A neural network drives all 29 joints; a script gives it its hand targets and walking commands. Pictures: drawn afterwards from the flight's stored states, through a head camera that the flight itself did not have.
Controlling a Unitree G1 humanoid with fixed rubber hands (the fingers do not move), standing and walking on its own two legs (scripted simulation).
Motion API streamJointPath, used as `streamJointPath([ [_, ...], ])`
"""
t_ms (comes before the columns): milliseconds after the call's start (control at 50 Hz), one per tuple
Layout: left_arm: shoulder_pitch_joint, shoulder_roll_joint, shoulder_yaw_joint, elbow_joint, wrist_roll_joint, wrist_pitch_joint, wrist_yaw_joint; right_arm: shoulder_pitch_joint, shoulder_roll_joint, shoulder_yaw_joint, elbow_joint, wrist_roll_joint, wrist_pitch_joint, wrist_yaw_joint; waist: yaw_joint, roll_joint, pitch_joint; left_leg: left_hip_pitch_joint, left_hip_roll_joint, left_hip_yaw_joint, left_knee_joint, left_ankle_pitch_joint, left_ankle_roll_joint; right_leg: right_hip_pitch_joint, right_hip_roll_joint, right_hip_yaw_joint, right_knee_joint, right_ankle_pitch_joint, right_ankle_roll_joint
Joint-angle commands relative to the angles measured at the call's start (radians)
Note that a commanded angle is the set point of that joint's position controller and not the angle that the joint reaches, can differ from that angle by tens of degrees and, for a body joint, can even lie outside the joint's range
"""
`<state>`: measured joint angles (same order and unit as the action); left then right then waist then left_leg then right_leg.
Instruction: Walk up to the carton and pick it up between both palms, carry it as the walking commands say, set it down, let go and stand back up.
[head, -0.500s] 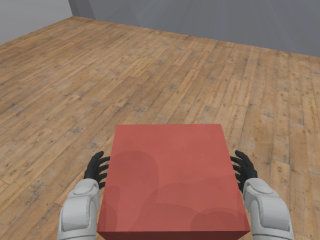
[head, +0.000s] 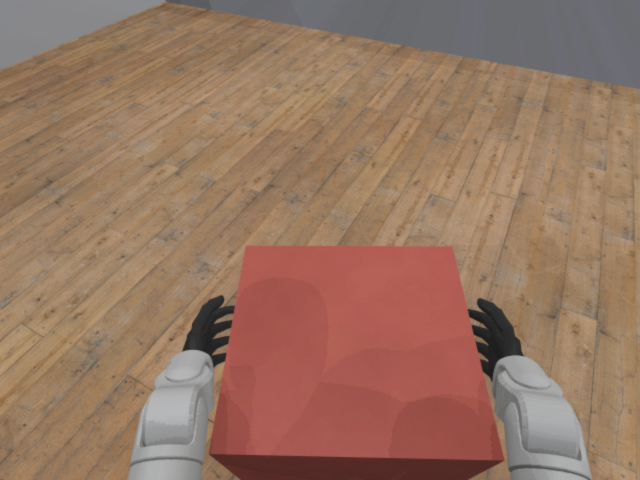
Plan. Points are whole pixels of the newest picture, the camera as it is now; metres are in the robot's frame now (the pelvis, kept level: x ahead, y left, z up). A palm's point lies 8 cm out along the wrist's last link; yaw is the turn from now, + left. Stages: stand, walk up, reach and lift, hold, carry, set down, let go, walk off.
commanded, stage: hold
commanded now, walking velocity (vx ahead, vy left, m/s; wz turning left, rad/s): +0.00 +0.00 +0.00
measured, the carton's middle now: (346, 376) +0.28 -0.03 -0.07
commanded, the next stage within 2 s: set down in 0.36 s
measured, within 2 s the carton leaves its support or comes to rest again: neither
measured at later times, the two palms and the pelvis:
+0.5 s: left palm (206, 337) +0.30 +0.15 +0.03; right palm (498, 331) +0.28 -0.22 +0.03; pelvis +0.01 -0.03 +0.00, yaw +2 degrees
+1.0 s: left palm (222, 345) +0.33 +0.14 -0.04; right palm (476, 343) +0.30 -0.22 -0.04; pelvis +0.01 -0.02 -0.01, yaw +1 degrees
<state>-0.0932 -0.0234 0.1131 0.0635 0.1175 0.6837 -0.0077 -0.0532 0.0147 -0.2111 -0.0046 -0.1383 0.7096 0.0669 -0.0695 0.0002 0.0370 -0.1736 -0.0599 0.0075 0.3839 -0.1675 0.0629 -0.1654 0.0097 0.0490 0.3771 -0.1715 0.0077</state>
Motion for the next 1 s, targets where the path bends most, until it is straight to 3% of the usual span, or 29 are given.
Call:
streamJointPath([
  [0,-0.52,-0.677,-0.525,-0.126,-0.169,-0.062,-0.156,-0.544,0.59,0.507,-0.134,0.176,-0.069,0.144,-0.012,-0.001,-0.294,0.189,0.05,-0.158,-0.052,0.085,-0.039,0.012,0.062,0.039,-0.045,0.014,-0.051],
  [100,-0.621,-0.759,-0.474,0.012,-0.138,-0.061,-0.213,-0.665,0.751,0.511,-0.007,0.179,-0.055,0.171,0.011,-0.01,-0.235,0.127,0.035,-0.135,-0.059,-0.076,-0.024,0.04,0.043,0.042,-0.065,-0.06,-0.032],
  [180,-0.627,-0.795,-0.448,0.08,-0.119,-0.06,-0.254,-0.664,0.855,0.517,0.064,0.173,-0.035,0.179,0.03,-0.013,-0.213,0.111,0.015,-0.099,-0.075,-0.026,-0.015,0.092,0.037,0.048,-0.095,0.008,-0.02],
  [340,-0.605,-0.809,-0.485,0.038,-0.139,-0.081,-0.311,-0.612,0.926,0.56,0.012,0.176,-0.031,0.163,0.004,-0.025,-0.276,0.107,-0.021,-0.061,-0.089,0.077,-0.014,0.197,0.027,0.059,-0.115,0.222,0.006],
  [360,-0.632,-0.809,-0.395,0.069,-0.112,-0.056,-0.295,-0.673,0.859,0.568,0.07,0.175,-0.027,0.171,0.057,-0.028,-0.273,0.17,-0.018,-0.101,-0.095,0.089,-0.022,0.163,0.048,0.051,-0.117,0.145,-0.005],
  [420,-0.668,-0.816,-0.406,0.089,-0.111,-0.063,-0.304,-0.668,0.865,0.528,0.099,0.154,-0.049,0.172,0.022,-0.014,-0.26,0.157,-0.018,-0.101,-0.086,0.068,-0.027,0.151,0.049,0.052,-0.116,0.13,-0.013],
  [500,-0.691,-0.834,-0.392,0.156,-0.103,-0.092,-0.315,-0.648,0.876,0.473,0.172,0.127,-0.08,0.173,-0.001,-0.016,-0.269,0.128,-0.02,-0.101,-0.065,0.09,-0.031,0.156,0.048,0.054,-0.101,0.183,-0.012],
  [680,-0.648,-0.86,-0.321,0.299,-0.045,-0.187,-0.305,-0.656,0.87,0.417,0.267,0.095,-0.176,0.192,0.019,-0.008,-0.315,0.025,-0.016,-0.103,-0.005,0.165,-0.032,0.139,0.059,0.047,-0.028,0.287,-0.01],
  [980,-0.711,-0.883,-0.3,0.39,-0.025,-0.344,-0.24,-0.739,0.79,0.306,0.405,0.035,-0.352,0.245,-0.007,0.035,-0.493,-0.055,-0.005,-0.134,0.15,0.323,-0.058,-0.167,0.082,0.022,0.162,0.274,-0.03],
])
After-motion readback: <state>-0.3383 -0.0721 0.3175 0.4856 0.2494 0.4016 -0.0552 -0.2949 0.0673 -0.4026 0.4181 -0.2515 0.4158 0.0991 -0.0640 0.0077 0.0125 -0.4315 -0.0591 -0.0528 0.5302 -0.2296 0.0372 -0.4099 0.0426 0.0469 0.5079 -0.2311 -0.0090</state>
